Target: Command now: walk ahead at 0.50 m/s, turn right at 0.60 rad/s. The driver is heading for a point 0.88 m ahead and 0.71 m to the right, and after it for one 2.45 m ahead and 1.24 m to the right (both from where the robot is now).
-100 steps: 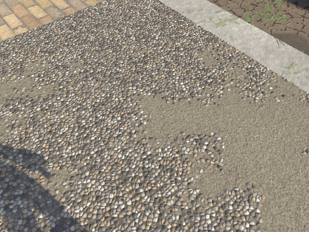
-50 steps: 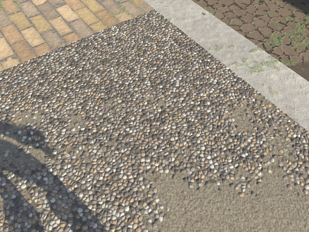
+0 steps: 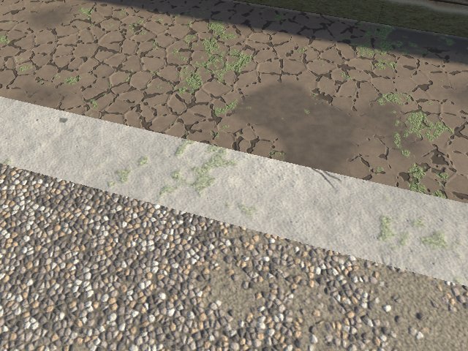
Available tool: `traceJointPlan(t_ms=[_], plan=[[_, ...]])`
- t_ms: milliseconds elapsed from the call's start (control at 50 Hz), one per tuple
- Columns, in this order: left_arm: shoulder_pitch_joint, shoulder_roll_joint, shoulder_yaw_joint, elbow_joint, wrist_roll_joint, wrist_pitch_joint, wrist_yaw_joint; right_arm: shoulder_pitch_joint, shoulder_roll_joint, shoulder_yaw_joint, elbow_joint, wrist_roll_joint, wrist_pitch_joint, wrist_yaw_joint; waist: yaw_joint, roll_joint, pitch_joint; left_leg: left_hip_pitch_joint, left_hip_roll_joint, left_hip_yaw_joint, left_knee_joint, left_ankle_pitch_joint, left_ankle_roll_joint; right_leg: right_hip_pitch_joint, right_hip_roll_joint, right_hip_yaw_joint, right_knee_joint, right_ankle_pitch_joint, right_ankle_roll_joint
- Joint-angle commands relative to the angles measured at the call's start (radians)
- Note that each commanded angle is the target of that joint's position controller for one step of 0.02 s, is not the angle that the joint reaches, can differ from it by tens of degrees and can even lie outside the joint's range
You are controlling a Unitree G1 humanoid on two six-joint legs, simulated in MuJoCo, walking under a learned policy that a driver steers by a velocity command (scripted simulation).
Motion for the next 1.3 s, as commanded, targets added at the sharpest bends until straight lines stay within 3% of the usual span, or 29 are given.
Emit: traceJointPlan(t_ms=[20,80,180,280,340,360,380,400,420,440,480,560,600,680,760,800,840,860,880,900,920,940,960,980,1040,1120,1220,1280,1300], plan=[[0.026,0.119,0.033,-0.068,0.015,-0.022,0.012,-0.021,-0.139,-0.034,-0.098,-0.022,-0.023,-0.001,0.002,-0.061,-0.14,-0.274,0.064,-0.072,-0.061,0.089,-0.004,0.311,-0.265,0.42,-0.301,0.17,-0.215],[0.04,0.137,0.037,-0.044,0.009,-0.027,0.029,-0.042,-0.094,-0.023,-0.102,-0.032,0.003,-0.002,-0.007,-0.048,-0.105,-0.238,0.049,-0.039,-0.195,0.147,-0.045,0.187,-0.234,0.334,-0.325,0.275,-0.22],[0.109,0.162,0.045,-0.002,-0.003,-0.014,0.05,-0.237,-0.042,0.001,-0.146,-0.023,0.0,0.011,0.068,-0.08,-0.06,-0.144,-0.024,-0.025,-0.563,0.464,-0.063,0.108,-0.16,0.266,-0.31,0.131,-0.146],[0.165,0.153,0.045,0.033,-0.011,-0.004,0.054,-0.278,-0.095,-0.02,-0.168,-0.005,-0.015,0.026,0.072,-0.113,-0.061,-0.079,-0.05,-0.07,-0.695,0.409,-0.028,0.213,-0.209,0.401,-0.202,0.031,-0.115],[0.145,0.109,0.032,0.028,-0.004,0.003,0.052,-0.112,-0.131,-0.049,-0.133,-0.011,-0.027,0.017,-0.018,-0.133,-0.125,0.165,-0.038,-0.051,-0.758,0.332,0.037,0.201,-0.156,0.405,-0.03,0.087,-0.061],[0.151,0.046,0.009,0.013,0.009,0.0,0.049,0.029,-0.181,-0.064,-0.122,-0.028,-0.03,0.009,-0.076,-0.034,-0.253,0.406,0.119,-0.197,-0.746,0.283,0.1,0.096,-0.095,0.326,0.237,-0.014,-0.022],[0.278,0.0,-0.008,-0.016,-0.021,-0.008,0.049,0.123,-0.261,-0.084,-0.087,-0.04,-0.016,0.011,-0.027,0.299,-0.381,0.711,0.342,-0.658,-0.848,0.033,0.263,-0.245,0.036,0.182,0.563,-0.396,0.048],[0.275,0.1,0.008,0.005,-0.028,-0.009,0.053,0.114,-0.176,-0.068,-0.096,-0.014,-0.011,0.018,-0.044,0.238,-0.326,0.69,0.367,-0.784,-0.907,-0.197,0.261,-0.38,-0.043,0.199,0.711,-0.394,0.065],[0.17,0.156,0.025,0.0,-0.022,-0.003,0.053,0.074,-0.116,-0.052,-0.104,-0.011,-0.005,0.013,-0.069,0.141,-0.204,0.579,0.324,-0.632,-0.92,-0.176,0.218,-0.412,-0.078,0.185,0.753,-0.3,0.073],[0.116,0.153,0.027,-0.01,-0.01,0.002,0.055,0.027,-0.097,-0.043,-0.109,-0.02,0.001,0.011,-0.055,0.074,-0.138,0.467,0.283,-0.495,-0.928,-0.042,0.191,-0.383,-0.11,0.152,0.743,-0.23,0.08],[0.082,0.121,0.029,-0.025,-0.006,0.005,0.045,-0.016,-0.062,-0.03,-0.095,-0.03,0.004,0.005,-0.018,0.093,-0.067,0.319,0.215,-0.317,-0.97,0.149,0.174,-0.32,-0.162,0.143,0.668,-0.15,0.081],[0.076,0.061,0.022,-0.027,-0.013,0.026,0.037,-0.007,-0.064,-0.036,-0.062,-0.02,-0.01,0.006,-0.003,0.086,-0.062,0.278,0.193,-0.136,-1.026,0.338,0.2,-0.307,-0.186,0.111,0.575,-0.085,0.093],[0.034,0.04,0.013,-0.044,-0.01,0.024,0.034,0.015,-0.098,-0.048,-0.036,-0.016,0.0,0.004,-0.01,0.058,-0.053,0.291,0.201,-0.066,-1.015,0.436,0.213,-0.335,-0.19,0.105,0.492,-0.008,0.099],[-0.063,0.018,0.0,-0.061,-0.004,0.012,0.007,0.016,-0.119,-0.05,-0.014,-0.011,0.016,-0.002,-0.038,0.051,-0.028,0.284,0.187,0.067,-1.001,0.507,0.185,-0.277,-0.179,0.045,0.275,0.193,0.085],[-0.136,0.024,-0.001,-0.096,-0.001,0.023,-0.006,0.049,-0.166,-0.063,0.007,0.009,0.031,-0.008,-0.048,0.055,-0.003,0.328,0.214,0.136,-0.926,0.618,0.161,-0.212,-0.144,-0.028,0.162,0.121,0.052],[-0.107,0.047,0.014,-0.108,0.006,0.037,-0.004,0.043,-0.199,-0.073,0.005,0.021,0.046,-0.015,-0.012,0.078,-0.034,0.367,0.223,0.172,-0.818,0.878,0.141,-0.123,-0.092,-0.078,0.13,0.014,0.013],[0.14,0.119,0.06,-0.043,0.006,0.046,0.011,0.018,-0.195,-0.068,0.001,0.032,0.066,-0.025,0.127,0.057,-0.161,0.299,0.174,0.226,-0.484,1.019,0.094,0.217,-0.014,-0.116,0.032,0.07,-0.046],[0.275,0.204,0.089,-0.015,-0.011,0.055,0.034,0.04,-0.142,-0.049,-0.009,0.001,0.063,-0.028,0.174,-0.067,-0.234,0.069,0.113,0.232,-0.161,0.635,0.035,0.479,-0.126,0.09,-0.022,0.156,-0.111],[0.2,0.308,0.085,-0.053,-0.009,0.046,0.037,0.143,-0.012,-0.006,-0.067,-0.033,0.039,-0.014,0.025,-0.312,-0.334,-0.281,-0.076,0.103,0.192,-0.219,-0.022,0.699,-0.378,0.645,-0.114,0.133,-0.308],[0.231,0.222,0.063,-0.066,0.002,0.033,0.02,0.056,-0.125,-0.026,-0.076,0.009,0.013,-0.007,0.118,-0.183,-0.432,-0.353,-0.061,-0.08,0.266,-0.19,-0.01,0.677,-0.423,0.766,-0.241,-0.056,-0.336],[0.207,0.169,0.043,-0.039,0.005,0.024,0.013,0.0,-0.152,-0.037,-0.09,0.038,0.007,-0.005,0.098,-0.137,-0.265,-0.426,-0.026,-0.059,0.218,-0.117,0.008,0.574,-0.388,0.642,-0.258,-0.109,-0.289],[0.168,0.129,0.032,-0.035,0.001,0.02,0.013,-0.019,-0.136,-0.033,-0.09,0.023,0.003,-0.012,0.068,-0.068,-0.171,-0.421,0.014,-0.05,0.144,-0.051,0.016,0.455,-0.336,0.544,-0.255,-0.13,-0.243],[0.116,0.101,0.022,-0.045,0.009,0.02,0.016,-0.041,-0.128,-0.033,-0.094,0.001,0.003,-0.019,0.043,-0.051,-0.127,-0.375,0.04,-0.055,0.058,0.016,0.014,0.348,-0.289,0.466,-0.254,-0.075,-0.213],[0.088,0.083,0.013,-0.063,0.024,0.022,0.022,-0.023,-0.129,-0.037,-0.09,-0.004,0.014,-0.019,0.014,-0.073,-0.114,-0.316,0.053,-0.068,0.025,0.073,0.007,0.278,-0.253,0.426,-0.265,-0.015,-0.21],[0.083,0.093,0.015,-0.065,0.029,0.013,0.041,-0.019,-0.097,-0.03,-0.099,-0.017,0.036,-0.023,-0.015,-0.065,-0.112,-0.262,0.041,-0.048,-0.069,0.146,-0.031,0.172,-0.217,0.369,-0.269,0.136,-0.227],[0.168,0.091,0.016,-0.012,0.008,0.02,0.067,-0.147,-0.023,0.001,-0.147,-0.046,0.045,-0.024,0.024,-0.083,-0.082,-0.223,-0.006,-0.014,-0.359,0.359,-0.048,0.105,-0.14,0.293,-0.187,0.234,-0.184],[0.223,0.089,0.014,0.032,0.002,0.028,0.077,-0.209,-0.044,-0.011,-0.193,-0.022,0.032,0.001,0.046,-0.09,-0.083,-0.115,-0.068,-0.033,-0.525,0.404,-0.01,0.069,-0.175,0.412,-0.086,0.102,-0.158],[0.188,0.079,0.012,0.028,-0.005,0.037,0.083,-0.124,-0.053,-0.027,-0.187,-0.011,0.025,0.013,-0.003,-0.134,-0.074,0.044,-0.088,-0.024,-0.623,0.307,0.035,0.05,-0.156,0.478,-0.034,-0.075,-0.133],[0.174,0.051,0.001,0.021,-0.004,0.04,0.083,-0.04,-0.053,-0.031,-0.164,-0.022,0.02,0.012,-0.036,-0.131,-0.094,0.167,-0.065,-0.033,-0.668,0.333,0.062,0.012,-0.116,0.462,0.039,-0.111,-0.105]])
